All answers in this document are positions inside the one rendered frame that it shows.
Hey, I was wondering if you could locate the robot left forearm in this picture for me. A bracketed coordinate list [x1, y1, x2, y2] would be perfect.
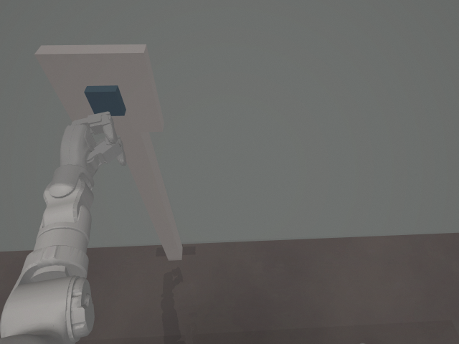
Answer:
[0, 165, 94, 338]

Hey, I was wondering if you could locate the robot left hand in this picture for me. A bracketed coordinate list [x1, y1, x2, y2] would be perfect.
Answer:
[60, 111, 126, 177]

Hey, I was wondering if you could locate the robot left upper arm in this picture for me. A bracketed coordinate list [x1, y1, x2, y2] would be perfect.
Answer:
[0, 275, 95, 344]

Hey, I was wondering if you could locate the panel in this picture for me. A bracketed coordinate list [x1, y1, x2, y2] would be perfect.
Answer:
[34, 44, 183, 261]

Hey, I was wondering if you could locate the button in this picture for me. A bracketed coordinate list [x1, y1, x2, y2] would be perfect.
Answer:
[84, 85, 126, 116]

